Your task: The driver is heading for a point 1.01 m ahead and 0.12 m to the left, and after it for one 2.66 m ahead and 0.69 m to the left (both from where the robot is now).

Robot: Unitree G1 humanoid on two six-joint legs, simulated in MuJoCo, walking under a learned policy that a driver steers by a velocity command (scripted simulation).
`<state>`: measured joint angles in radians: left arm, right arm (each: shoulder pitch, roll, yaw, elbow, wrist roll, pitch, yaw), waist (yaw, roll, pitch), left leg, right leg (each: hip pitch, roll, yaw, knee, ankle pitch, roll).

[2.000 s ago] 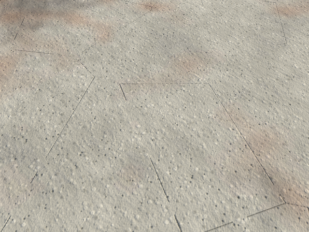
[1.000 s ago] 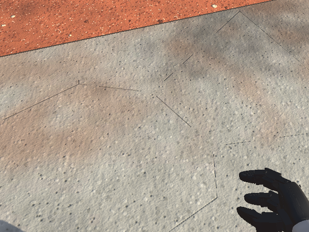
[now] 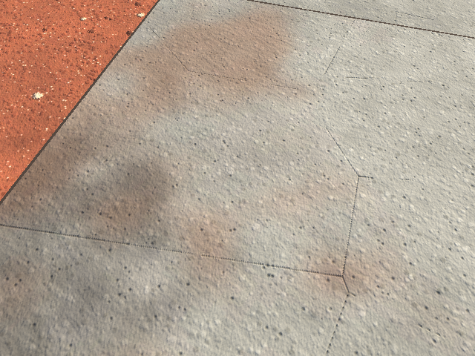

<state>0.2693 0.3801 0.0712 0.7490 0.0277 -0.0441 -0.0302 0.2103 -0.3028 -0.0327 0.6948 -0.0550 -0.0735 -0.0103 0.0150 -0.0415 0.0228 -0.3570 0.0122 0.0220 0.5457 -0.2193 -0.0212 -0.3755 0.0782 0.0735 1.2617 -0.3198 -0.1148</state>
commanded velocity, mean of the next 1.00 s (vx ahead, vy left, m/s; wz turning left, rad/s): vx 0.96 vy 0.00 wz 0.26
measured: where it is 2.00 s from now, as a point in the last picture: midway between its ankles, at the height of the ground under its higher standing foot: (238, 158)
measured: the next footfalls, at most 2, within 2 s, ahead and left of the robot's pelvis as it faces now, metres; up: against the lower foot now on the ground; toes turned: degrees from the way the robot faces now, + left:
right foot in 0.32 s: +0.47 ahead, -0.10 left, +0.00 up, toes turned -8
left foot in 0.78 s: +0.92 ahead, +0.01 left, +0.00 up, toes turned +10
